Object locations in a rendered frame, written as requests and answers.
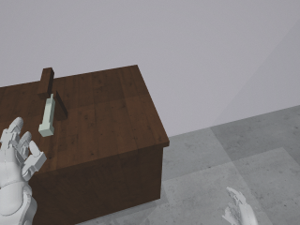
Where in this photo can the right robot hand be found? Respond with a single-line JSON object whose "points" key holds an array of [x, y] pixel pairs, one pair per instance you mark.
{"points": [[243, 214]]}

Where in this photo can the counter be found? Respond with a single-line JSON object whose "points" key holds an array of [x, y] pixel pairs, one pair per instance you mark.
{"points": [[106, 151]]}

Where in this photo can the tap lever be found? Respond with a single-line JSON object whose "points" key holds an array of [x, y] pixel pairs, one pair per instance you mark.
{"points": [[46, 128]]}

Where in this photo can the robot left forearm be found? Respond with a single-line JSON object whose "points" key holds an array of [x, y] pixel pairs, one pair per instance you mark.
{"points": [[17, 206]]}

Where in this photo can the left robot hand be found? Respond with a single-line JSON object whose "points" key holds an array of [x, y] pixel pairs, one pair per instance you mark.
{"points": [[15, 164]]}

